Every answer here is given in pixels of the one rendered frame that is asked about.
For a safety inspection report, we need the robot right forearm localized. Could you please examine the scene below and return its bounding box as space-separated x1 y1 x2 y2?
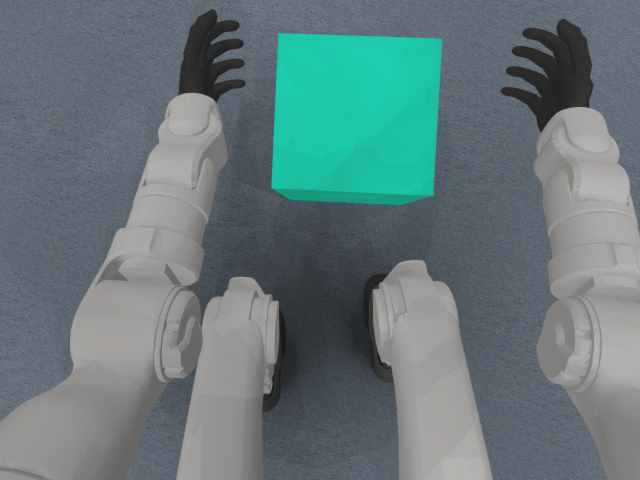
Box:
534 107 640 302

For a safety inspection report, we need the robot left foot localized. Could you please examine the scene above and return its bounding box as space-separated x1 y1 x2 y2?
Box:
262 309 286 413

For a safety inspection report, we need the robot right thigh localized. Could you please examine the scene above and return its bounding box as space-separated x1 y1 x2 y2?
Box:
373 274 493 480

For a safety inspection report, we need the left robot hand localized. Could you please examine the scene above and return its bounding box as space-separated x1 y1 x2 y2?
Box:
178 9 245 102

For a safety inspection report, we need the robot left forearm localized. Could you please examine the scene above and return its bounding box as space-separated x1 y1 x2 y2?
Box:
70 93 228 364

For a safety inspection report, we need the carton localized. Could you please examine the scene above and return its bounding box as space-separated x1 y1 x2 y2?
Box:
271 33 442 206

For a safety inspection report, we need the right robot hand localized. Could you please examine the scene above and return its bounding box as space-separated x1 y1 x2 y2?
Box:
501 19 594 133

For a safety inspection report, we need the robot right upper arm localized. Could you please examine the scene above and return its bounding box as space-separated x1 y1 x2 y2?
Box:
536 294 640 480

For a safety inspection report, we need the robot left upper arm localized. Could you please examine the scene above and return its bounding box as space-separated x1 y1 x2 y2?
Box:
0 280 203 480

